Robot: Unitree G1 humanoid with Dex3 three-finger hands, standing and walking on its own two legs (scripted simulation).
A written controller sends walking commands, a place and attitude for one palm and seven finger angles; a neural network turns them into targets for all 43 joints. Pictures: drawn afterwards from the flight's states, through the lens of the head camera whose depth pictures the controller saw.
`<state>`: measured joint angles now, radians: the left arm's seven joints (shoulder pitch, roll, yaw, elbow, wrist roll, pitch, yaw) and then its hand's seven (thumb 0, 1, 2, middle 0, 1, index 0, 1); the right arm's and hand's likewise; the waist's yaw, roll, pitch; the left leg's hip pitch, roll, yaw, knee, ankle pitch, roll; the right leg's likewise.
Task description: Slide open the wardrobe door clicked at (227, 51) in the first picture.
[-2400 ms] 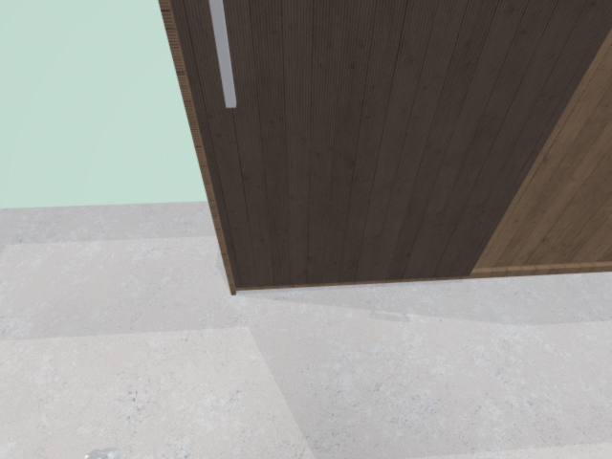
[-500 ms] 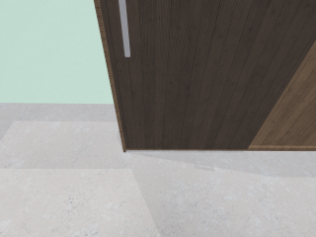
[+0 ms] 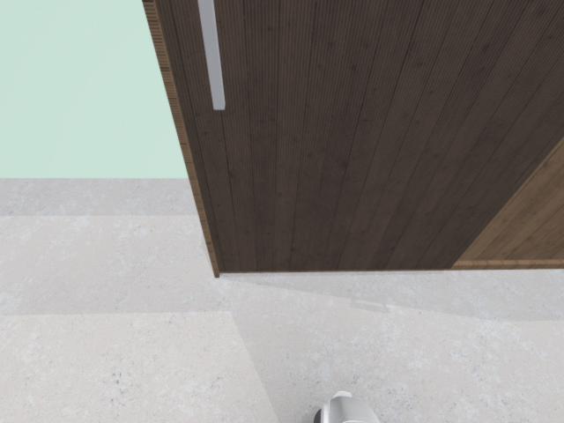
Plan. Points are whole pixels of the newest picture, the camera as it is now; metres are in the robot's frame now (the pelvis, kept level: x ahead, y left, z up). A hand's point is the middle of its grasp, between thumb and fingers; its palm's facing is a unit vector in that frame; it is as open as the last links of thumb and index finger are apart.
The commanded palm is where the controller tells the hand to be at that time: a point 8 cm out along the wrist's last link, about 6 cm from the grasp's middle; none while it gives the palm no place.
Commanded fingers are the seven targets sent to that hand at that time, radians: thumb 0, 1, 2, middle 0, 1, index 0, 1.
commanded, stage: take the last steps up to it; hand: left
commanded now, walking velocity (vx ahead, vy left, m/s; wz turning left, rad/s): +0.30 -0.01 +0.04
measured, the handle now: (212, 40) +0.69 +0.14 +0.18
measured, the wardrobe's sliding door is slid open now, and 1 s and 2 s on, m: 0.00 0.00 0.00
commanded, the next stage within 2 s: come to a stop and stand still in 0.34 s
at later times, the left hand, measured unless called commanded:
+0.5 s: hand (176, 415) +0.17 +0.18 -0.20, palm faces +0.12 -0.98 -0.17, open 7.3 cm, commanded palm none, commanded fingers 0.00 0.90 0.90 -0.20 -0.30 -0.20 -0.30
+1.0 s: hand (195, 353) +0.26 +0.16 -0.17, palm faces +0.09 -0.96 -0.26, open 7.4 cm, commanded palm none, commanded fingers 0.00 0.90 0.90 -0.20 -0.30 -0.20 -0.30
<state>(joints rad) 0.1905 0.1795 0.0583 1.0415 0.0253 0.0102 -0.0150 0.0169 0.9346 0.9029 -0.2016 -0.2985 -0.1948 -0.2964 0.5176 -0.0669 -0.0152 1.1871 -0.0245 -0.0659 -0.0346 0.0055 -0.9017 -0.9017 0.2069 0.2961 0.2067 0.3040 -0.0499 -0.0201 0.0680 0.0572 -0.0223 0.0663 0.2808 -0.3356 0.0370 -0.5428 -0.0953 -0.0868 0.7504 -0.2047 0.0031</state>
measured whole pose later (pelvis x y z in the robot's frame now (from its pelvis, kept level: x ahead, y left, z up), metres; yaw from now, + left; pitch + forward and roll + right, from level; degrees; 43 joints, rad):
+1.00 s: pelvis +0.21 -0.03 -0.01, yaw +2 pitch -1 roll +1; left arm 0.20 0.15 0.04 0.98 0.03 0.02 0.04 0.00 0.91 0.90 -0.20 -0.30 -0.20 -0.30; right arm 0.17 -0.21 -0.08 1.03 -0.02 0.07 -0.02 0.00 -0.91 -0.90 0.20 0.30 0.20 0.30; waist 0.01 0.04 0.08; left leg -0.41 0.01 0.01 1.05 -0.46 -0.03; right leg -0.31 -0.05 -0.09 0.56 -0.23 -0.03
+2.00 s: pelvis +0.14 +0.00 +0.00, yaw +1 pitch -1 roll +0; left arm 0.32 0.12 0.01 1.14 0.02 0.00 0.03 0.00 0.91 0.90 -0.20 -0.30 -0.20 -0.30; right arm 0.32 -0.13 -0.02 1.15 -0.01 0.00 -0.03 0.01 -0.91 -0.90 0.20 0.30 0.20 0.30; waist 0.01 0.00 0.02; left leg -0.19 0.00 0.07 0.41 -0.21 0.02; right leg -0.23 -0.03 -0.03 0.42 -0.18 0.01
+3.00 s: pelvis +0.16 -0.02 +0.00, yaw +2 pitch -1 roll +1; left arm 0.25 0.18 -0.01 1.10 0.01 -0.02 0.02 0.01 0.91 0.90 -0.20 -0.30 -0.20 -0.30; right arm 0.25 -0.19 0.01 1.11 -0.02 -0.01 -0.02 0.01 -0.91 -0.90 0.20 0.30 0.20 0.30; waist 0.00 0.01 0.04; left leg -0.15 0.03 0.05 0.41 -0.24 -0.02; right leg -0.20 -0.01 -0.05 0.45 -0.23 -0.02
